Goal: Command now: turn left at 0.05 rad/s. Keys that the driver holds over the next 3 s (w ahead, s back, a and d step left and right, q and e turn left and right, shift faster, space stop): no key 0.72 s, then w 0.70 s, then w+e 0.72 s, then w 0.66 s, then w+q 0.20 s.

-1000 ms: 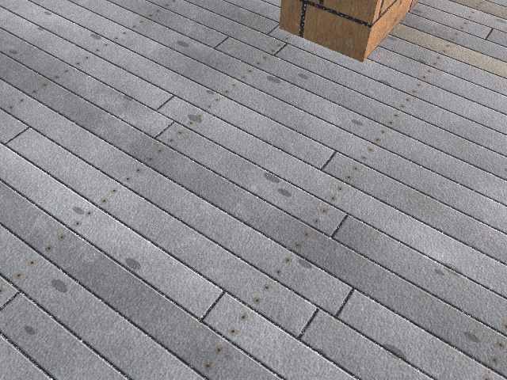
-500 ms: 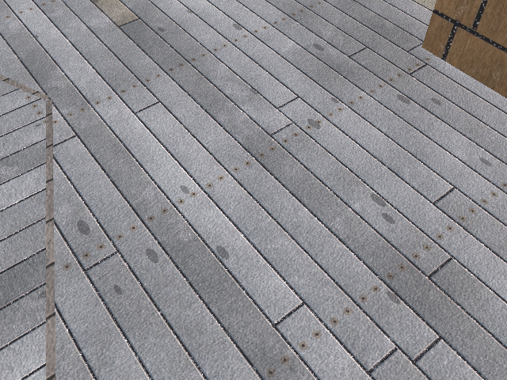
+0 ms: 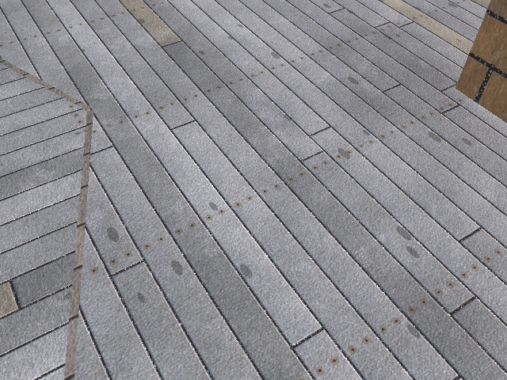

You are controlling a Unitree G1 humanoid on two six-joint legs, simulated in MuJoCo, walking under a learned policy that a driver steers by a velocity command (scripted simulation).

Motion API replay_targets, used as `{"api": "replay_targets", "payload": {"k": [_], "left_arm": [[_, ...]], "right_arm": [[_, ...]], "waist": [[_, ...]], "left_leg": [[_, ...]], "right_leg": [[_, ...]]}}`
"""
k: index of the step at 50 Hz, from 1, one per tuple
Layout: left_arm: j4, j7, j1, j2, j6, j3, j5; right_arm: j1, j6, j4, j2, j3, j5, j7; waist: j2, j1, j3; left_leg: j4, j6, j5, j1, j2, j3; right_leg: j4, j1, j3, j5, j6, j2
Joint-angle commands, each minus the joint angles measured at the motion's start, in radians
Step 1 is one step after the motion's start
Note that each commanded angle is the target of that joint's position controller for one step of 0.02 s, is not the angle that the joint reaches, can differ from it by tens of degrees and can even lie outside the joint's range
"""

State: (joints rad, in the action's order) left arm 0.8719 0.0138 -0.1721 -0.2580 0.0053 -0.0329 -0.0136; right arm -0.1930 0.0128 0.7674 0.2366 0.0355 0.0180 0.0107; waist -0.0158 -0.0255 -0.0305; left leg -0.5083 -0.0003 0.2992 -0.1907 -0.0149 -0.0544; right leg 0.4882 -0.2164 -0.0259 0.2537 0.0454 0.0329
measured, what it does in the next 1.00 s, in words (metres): shifts its weight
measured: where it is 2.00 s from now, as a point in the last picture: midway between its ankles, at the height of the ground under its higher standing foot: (272, 373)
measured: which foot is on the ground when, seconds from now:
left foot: down 0.00-0.94, up 0.96-1.00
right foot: down 0.00-1.00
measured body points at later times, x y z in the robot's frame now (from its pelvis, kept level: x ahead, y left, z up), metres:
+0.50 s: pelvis +0.00 +0.01 +0.00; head +0.01 +0.01 +0.45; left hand +0.05 +0.28 -0.14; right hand +0.08 -0.25 -0.13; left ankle -0.02 +0.12 -0.74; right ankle +0.01 -0.15 -0.74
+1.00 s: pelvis +0.04 -0.03 -0.01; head +0.05 -0.05 +0.44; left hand +0.05 +0.23 -0.15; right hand +0.06 -0.30 -0.16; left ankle -0.02 +0.11 -0.71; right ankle +0.02 -0.13 -0.74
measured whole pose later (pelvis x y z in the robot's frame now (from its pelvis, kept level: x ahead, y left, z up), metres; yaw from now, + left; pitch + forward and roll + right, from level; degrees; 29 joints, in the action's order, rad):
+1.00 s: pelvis +0.04 -0.03 -0.01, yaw +0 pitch +0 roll +0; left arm 1.08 0.00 -0.32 -0.22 0.09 -0.04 0.01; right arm -0.32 -0.04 1.02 0.26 0.04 -0.03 0.02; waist 0.04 -0.01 0.01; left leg -0.77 0.03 0.47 -0.24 0.00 -0.07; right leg 0.58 -0.22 0.04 0.34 -0.04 -0.01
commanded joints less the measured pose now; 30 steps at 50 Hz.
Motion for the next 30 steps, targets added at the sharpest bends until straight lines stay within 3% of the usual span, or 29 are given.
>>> {"api": "replay_targets", "payload": {"k": [1, 10, 30], "left_arm": [[-0.029, 0.01, 0.007, -0.111, 0.006, -0.028, 0.002], [0.054, 0.019, -0.008, -0.117, 0.003, -0.031, 0.007], [0.172, 0.034, -0.055, -0.098, -0.004, -0.02, 0.012]], "right_arm": [[0.013, -0.025, -0.041, 0.124, 0.026, -0.002, 0.005], [0.004, -0.03, 0.02, 0.116, 0.02, -0.007, 0.006], [-0.039, -0.025, 0.171, 0.107, 0.005, -0.014, 0.016]], "waist": [[0.088, 0.002, 0.013], [0.034, 0.006, 0.018], [0.023, 0.01, 0.0]], "left_leg": [[0.126, 0.038, -0.138, -0.053, 0.083, -0.091], [0.119, 0.041, -0.165, -0.036, 0.063, -0.072], [0.115, 0.027, -0.179, -0.031, 0.028, -0.022]], "right_leg": [[-0.035, 0.032, -0.004, -0.122, -0.006, 0.013], [-0.049, 0.049, -0.005, -0.148, 0.005, 0.017], [-0.059, 0.044, 0.007, -0.151, -0.006, 0.008]]}}
Next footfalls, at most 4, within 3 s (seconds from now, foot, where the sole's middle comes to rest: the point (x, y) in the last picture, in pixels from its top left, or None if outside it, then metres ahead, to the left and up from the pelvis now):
1.40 left None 0.42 0.10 -0.77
1.98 right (321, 314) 0.70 -0.16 -0.77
2.48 left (292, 215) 1.06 -0.09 -0.77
3.00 right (387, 185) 1.22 -0.43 -0.77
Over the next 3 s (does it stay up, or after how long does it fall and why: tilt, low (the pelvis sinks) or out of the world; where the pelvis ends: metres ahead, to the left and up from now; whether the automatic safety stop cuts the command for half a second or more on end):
stays up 1.12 -0.25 -0.01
